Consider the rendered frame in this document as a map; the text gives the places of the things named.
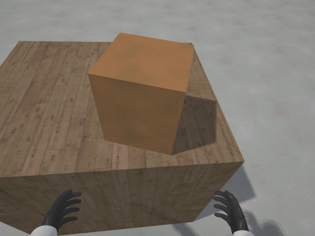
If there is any pedestal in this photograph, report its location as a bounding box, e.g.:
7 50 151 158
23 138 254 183
0 41 244 236

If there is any robot right hand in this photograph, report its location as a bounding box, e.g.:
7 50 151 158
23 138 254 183
213 190 249 234

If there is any left robot forearm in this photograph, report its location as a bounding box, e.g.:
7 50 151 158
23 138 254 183
30 225 57 236

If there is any robot left hand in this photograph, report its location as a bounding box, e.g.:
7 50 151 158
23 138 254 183
41 189 81 232

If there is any carton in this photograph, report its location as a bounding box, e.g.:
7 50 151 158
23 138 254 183
88 32 194 155

